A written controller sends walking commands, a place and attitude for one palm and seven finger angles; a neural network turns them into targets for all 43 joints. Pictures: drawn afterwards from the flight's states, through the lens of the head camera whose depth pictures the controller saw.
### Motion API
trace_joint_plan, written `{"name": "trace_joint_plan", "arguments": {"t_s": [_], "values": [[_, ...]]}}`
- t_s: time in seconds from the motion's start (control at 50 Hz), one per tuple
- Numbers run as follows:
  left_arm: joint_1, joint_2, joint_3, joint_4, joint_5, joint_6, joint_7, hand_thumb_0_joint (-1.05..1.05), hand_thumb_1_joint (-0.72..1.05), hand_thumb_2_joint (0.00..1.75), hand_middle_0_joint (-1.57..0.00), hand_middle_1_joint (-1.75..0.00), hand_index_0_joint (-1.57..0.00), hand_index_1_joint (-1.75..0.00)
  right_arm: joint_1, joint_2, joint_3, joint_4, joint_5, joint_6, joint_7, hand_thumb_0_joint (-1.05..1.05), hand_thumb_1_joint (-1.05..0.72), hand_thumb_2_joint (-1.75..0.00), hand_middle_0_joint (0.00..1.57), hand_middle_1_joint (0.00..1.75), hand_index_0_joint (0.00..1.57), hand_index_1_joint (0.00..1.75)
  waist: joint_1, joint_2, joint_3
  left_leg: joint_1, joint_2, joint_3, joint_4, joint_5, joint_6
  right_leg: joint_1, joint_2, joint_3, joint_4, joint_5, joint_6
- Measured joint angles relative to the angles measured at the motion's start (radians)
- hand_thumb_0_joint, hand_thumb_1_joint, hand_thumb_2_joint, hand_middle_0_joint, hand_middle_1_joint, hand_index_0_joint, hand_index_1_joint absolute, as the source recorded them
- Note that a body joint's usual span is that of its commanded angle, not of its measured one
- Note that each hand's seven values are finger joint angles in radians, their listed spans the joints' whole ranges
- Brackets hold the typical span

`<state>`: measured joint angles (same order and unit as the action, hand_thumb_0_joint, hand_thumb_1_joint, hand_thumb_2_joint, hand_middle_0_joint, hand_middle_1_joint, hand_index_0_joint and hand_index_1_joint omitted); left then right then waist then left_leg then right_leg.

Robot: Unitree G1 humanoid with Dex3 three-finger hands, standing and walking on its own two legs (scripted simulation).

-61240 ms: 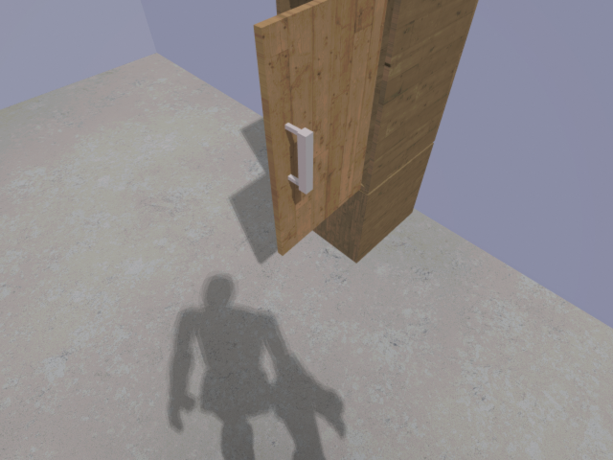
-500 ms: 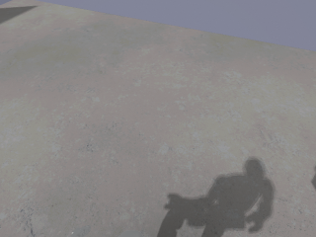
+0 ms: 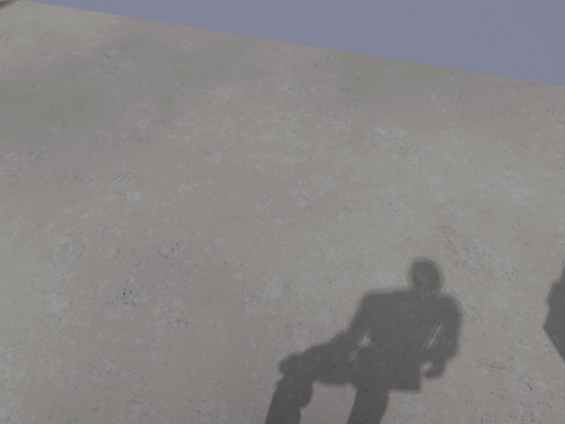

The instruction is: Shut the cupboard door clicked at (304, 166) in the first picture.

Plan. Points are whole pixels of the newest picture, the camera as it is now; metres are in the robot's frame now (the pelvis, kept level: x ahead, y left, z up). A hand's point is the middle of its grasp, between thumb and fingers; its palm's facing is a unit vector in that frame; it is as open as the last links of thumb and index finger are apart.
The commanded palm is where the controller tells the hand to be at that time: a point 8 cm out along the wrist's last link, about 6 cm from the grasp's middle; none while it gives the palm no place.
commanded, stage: turn to face it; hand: left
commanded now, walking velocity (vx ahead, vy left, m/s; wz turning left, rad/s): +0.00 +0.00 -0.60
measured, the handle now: out of the picture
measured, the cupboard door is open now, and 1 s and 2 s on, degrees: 28 28 28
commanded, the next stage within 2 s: none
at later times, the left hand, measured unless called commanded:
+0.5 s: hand (197, 340) +0.25 +0.18 -0.13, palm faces -0.34 -0.90 -0.27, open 7.4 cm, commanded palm none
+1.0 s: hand (221, 329) +0.28 +0.15 -0.15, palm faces -0.58 -0.80 -0.17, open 7.4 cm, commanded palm none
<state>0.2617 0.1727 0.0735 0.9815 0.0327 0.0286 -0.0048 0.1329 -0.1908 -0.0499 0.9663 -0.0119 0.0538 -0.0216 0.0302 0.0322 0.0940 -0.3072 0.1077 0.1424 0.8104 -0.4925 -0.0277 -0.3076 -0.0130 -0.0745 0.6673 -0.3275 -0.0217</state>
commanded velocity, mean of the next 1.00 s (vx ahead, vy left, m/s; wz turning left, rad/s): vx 0.00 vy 0.00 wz -0.60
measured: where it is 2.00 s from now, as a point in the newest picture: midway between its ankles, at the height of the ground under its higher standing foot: outside the picture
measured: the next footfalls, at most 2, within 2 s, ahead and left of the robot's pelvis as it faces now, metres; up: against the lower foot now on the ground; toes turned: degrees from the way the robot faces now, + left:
left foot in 0.20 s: +0.08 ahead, +0.14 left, +0.00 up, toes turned -5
right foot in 0.52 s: +0.04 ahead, -0.12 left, +0.00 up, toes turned -24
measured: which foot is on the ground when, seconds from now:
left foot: up 0.00-0.18, down 0.20-0.52, up 0.54-0.80, down 0.82-1.00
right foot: down 0.00-0.20, up 0.22-0.50, down 0.52-0.82, up 0.84-1.00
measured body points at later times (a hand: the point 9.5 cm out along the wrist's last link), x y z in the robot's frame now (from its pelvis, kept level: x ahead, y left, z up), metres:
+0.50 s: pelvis +0.04 +0.02 +0.01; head +0.10 +0.00 +0.46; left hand +0.27 +0.23 -0.11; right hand +0.00 -0.24 -0.13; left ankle +0.05 +0.14 -0.72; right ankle +0.01 -0.10 -0.71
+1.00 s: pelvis +0.08 +0.04 +0.02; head +0.15 +0.03 +0.47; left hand +0.31 +0.19 -0.14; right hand -0.01 -0.21 -0.10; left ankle +0.14 +0.13 -0.72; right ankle -0.02 -0.06 -0.65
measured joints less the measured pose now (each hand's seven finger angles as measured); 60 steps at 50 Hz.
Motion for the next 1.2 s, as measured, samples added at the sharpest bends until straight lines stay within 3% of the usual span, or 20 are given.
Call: {"name": "trace_joint_plan", "arguments": {"t_s": [0.04,0.08,0.14,0.18,0.22,0.28,0.32,0.44,0.52,0.58,0.64,0.7,0.8,0.84,0.88,0.92,0.96,1.12,1.18,1.2], "values": [[-0.016,-0.003,0.002,-0.015,0.001,-0.004,0.01,0.01,0.91,0.9,-0.2,-0.3,-0.2,-0.3,-0.003,-0.022,-0.01,0.008,0.001,0.017,-0.001,0.0,-0.91,-0.9,0.2,0.29,0.2,0.3,0.006,0.01,0.0,-0.063,-0.033,-0.063,0.155,-0.028,-0.004,0.006,0.013,0.011,-0.018,-0.018,-0.003],[-0.024,0.005,0.005,-0.03,0.004,-0.001,0.019,0.01,0.91,0.9,-0.2,-0.3,-0.2,-0.3,-0.01,-0.029,-0.012,0.004,0.002,0.016,-0.001,0.0,-0.91,-0.9,0.2,0.29,0.2,0.3,0.01,-0.006,0.001,-0.096,-0.058,-0.088,0.203,-0.026,-0.009,0.016,0.019,0.04,-0.058,0.0,0.003],[-0.031,0.032,0.012,-0.042,0.004,0.008,0.02,0.01,0.91,0.9,-0.2,-0.3,-0.2,-0.3,-0.014,-0.027,-0.006,-0.023,0.006,-0.002,-0.002,0.0,-0.91,-0.9,0.2,0.29,0.2,0.3,0.008,-0.048,0.0,-0.073,-0.078,-0.097,0.04,0.013,-0.015,0.022,0.019,0.094,-0.096,0.024,0.014],[-0.034,0.049,0.015,-0.044,-0.003,0.018,0.016,0.01,0.91,0.9,-0.2,-0.3,-0.2,-0.3,-0.009,-0.028,0.0,-0.046,0.008,-0.02,-0.003,0.0,-0.91,-0.9,0.2,0.29,0.2,0.3,-0.002,-0.062,-0.007,-0.019,-0.078,-0.102,-0.156,0.138,-0.015,0.016,0.027,0.126,-0.085,0.018,0.028],[-0.044,0.067,0.018,-0.049,-0.012,0.032,0.01,0.01,0.91,0.9,-0.2,-0.3,-0.2,-0.3,0.002,-0.031,0.006,-0.065,-0.001,-0.04,-0.005,0.0,-0.91,-0.9,0.2,0.29,0.2,0.3,-0.011,-0.065,-0.013,-0.001,-0.064,-0.091,-0.213,0.213,0.019,-0.023,0.038,0.137,0.01,-0.066,0.037],[-0.082,0.097,0.024,-0.055,-0.006,0.05,-0.002,0.01,0.91,0.9,-0.2,-0.3,-0.2,-0.3,0.024,-0.019,0.021,-0.078,-0.015,-0.045,-0.007,0.0,-0.91,-0.9,0.2,0.29,0.2,0.3,-0.019,-0.08,-0.003,0.027,-0.049,-0.049,-0.212,0.164,0.038,-0.105,0.037,0.11,0.281,-0.197,0.052],[-0.113,0.107,0.025,-0.072,-0.006,0.052,-0.01,0.01,0.91,0.9,-0.2,-0.3,-0.2,-0.3,0.042,-0.017,0.026,-0.081,-0.019,-0.042,-0.008,0.0,-0.91,-0.9,0.2,0.29,0.2,0.3,-0.024,-0.069,0.007,0.053,-0.032,-0.035,-0.247,0.171,0.035,-0.131,0.027,0.074,0.354,-0.204,0.062],[-0.178,0.109,0.01,-0.126,-0.007,0.045,-0.027,0.01,0.91,0.9,-0.2,-0.3,-0.19,-0.3,0.084,-0.034,0.021,-0.069,-0.019,-0.031,-0.002,0.0,-0.9,-0.9,0.2,0.29,0.2,0.3,-0.041,-0.02,0.031,0.103,0.025,0.029,-0.276,0.167,0.017,-0.082,0.006,0.013,0.157,-0.126,0.052],[-0.186,0.112,-0.003,-0.156,-0.005,0.025,-0.032,0.01,0.91,0.9,-0.2,-0.3,-0.19,-0.3,0.12,-0.053,0.009,-0.062,-0.01,-0.018,0.009,0.0,-0.9,-0.9,0.21,0.3,0.2,0.3,-0.055,-0.013,0.017,0.075,0.048,0.072,-0.158,0.099,-0.006,0.023,-0.005,0.006,-0.084,0.077,0.016],[-0.181,0.088,-0.015,-0.156,-0.007,0.002,-0.014,0.01,0.91,0.9,-0.2,-0.3,-0.19,-0.3,0.094,-0.082,-0.002,-0.048,-0.001,0.015,0.006,0.01,-0.9,-0.9,0.2,0.29,0.2,0.3,-0.062,0.02,0.031,-0.046,0.02,-0.041,0.144,-0.045,-0.025,0.002,0.016,0.028,-0.031,0.009,0.007],[-0.156,0.069,-0.024,-0.153,-0.005,0.015,0.0,0.01,0.91,0.9,-0.2,-0.3,-0.2,-0.3,0.064,-0.086,-0.003,-0.053,0.0,0.021,0.004,0.01,-0.91,-0.9,0.2,0.29,0.2,0.3,-0.065,0.014,0.035,-0.13,-0.014,-0.09,0.283,-0.009,-0.039,0.01,0.025,0.068,-0.06,0.014,0.016],[-0.135,0.062,-0.027,-0.141,-0.001,0.027,0.001,0.01,0.91,0.9,-0.2,-0.3,-0.2,-0.3,0.049,-0.073,0.003,-0.075,0.002,0.009,0.008,0.01,-0.91,-0.9,0.2,0.29,0.2,0.3,-0.062,-0.017,0.03,-0.143,-0.031,-0.098,0.199,0.026,-0.046,0.015,0.024,0.109,-0.091,0.036,0.022],[-0.106,0.059,-0.021,-0.128,-0.003,0.041,-0.009,0.01,0.9,0.9,-0.2,-0.3,-0.2,-0.3,0.043,-0.052,0.014,-0.107,0.007,-0.016,0.008,0.01,-0.91,-0.9,0.2,0.29,0.2,0.3,-0.048,-0.056,0.012,-0.058,-0.058,-0.107,-0.115,0.132,-0.037,-0.011,0.034,0.172,-0.069,0.027,0.049],[-0.102,0.065,-0.013,-0.123,-0.01,0.053,-0.012,0.01,0.9,0.9,-0.2,-0.3,-0.2,-0.3,0.052,-0.042,0.02,-0.113,-0.001,-0.035,0.006,0.0,-0.91,-0.9,0.2,0.29,0.2,0.3,-0.046,-0.07,0.001,-0.041,-0.056,-0.098,-0.177,0.174,0.003,-0.052,0.042,0.185,0.012,-0.053,0.053],[-0.108,0.076,-0.005,-0.113,-0.008,0.061,-0.017,0.01,0.91,0.9,-0.2,-0.3,-0.2,-0.3,0.059,-0.027,0.031,-0.113,-0.01,-0.045,0.003,0.0,-0.9,-0.9,0.2,0.29,0.2,0.3,-0.039,-0.081,0.007,-0.033,-0.042,-0.075,-0.171,0.171,0.027,-0.115,0.049,0.157,0.204,-0.171,0.054],[-0.115,0.085,0.003,-0.108,-0.007,0.061,-0.025,0.01,0.91,0.9,-0.2,-0.3,-0.2,-0.3,0.073,-0.015,0.039,-0.112,-0.016,-0.046,0.001,0.0,-0.9,-0.9,0.2,0.29,0.2,0.3,-0.035,-0.08,0.013,-0.004,-0.023,-0.058,-0.206,0.181,0.032,-0.159,0.043,0.111,0.358,-0.191,0.063],[-0.118,0.089,0.008,-0.109,-0.008,0.06,-0.032,0.01,0.91,0.9,-0.2,-0.3,-0.2,-0.3,0.084,-0.009,0.042,-0.108,-0.018,-0.042,-0.001,0.0,-0.9,-0.9,0.2,0.29,0.2,0.3,-0.029,-0.073,0.017,0.026,-0.004,-0.039,-0.248,0.198,0.029,-0.17,0.027,0.071,0.403,-0.181,0.072],[-0.137,0.084,0.005,-0.119,-0.009,0.056,-0.041,0.01,0.91,0.9,-0.2,-0.3,-0.19,-0.3,0.104,-0.028,0.023,-0.084,-0.018,-0.03,0.006,0.0,-0.9,-0.9,0.21,0.3,0.21,0.3,-0.044,-0.018,0.015,0.061,0.059,0.047,-0.246,0.175,0.003,-0.048,-0.002,0.004,0.113,-0.116,0.057],[-0.128,0.09,-0.002,-0.132,-0.005,0.028,-0.038,0.01,0.91,0.9,-0.2,-0.3,-0.19,-0.3,0.117,-0.046,0.011,-0.078,-0.008,-0.019,0.013,0.0,-0.9,-0.9,0.21,0.3,0.21,0.3,-0.043,-0.016,-0.005,0.018,0.069,0.066,-0.117,0.099,-0.019,0.04,-0.007,0.011,-0.092,0.042,0.02],[-0.13,0.082,-0.005,-0.127,-0.006,0.017,-0.03,0.01,0.91,0.9,-0.2,-0.3,-0.2,-0.3,0.107,-0.06,0.006,-0.072,-0.005,-0.007,0.012,0.0,-0.9,-0.9,0.21,0.3,0.21,0.3,-0.043,0.002,-0.001,-0.016,0.065,0.024,-0.025,0.032,-0.025,0.028,0.003,0.017,-0.067,0.02,0.014]]}}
